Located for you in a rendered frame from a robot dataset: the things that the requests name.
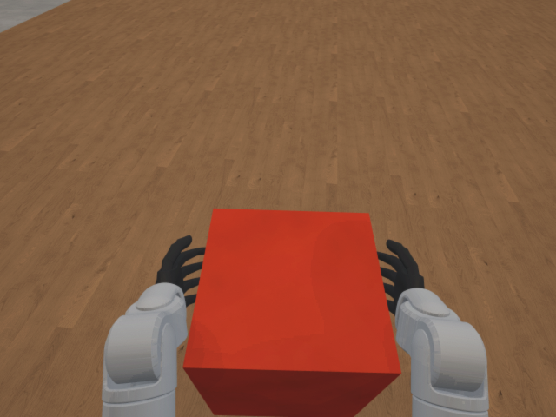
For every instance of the carton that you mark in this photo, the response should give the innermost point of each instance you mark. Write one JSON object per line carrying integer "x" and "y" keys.
{"x": 291, "y": 315}

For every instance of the left robot forearm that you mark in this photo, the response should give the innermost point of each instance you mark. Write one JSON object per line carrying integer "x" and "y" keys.
{"x": 139, "y": 359}

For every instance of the right robot forearm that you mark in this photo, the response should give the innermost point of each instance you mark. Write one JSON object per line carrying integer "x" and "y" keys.
{"x": 448, "y": 357}

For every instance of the right robot hand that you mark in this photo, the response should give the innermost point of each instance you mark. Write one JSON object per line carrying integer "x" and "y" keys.
{"x": 406, "y": 277}

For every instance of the left robot hand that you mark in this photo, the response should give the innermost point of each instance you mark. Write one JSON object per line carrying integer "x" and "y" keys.
{"x": 172, "y": 270}

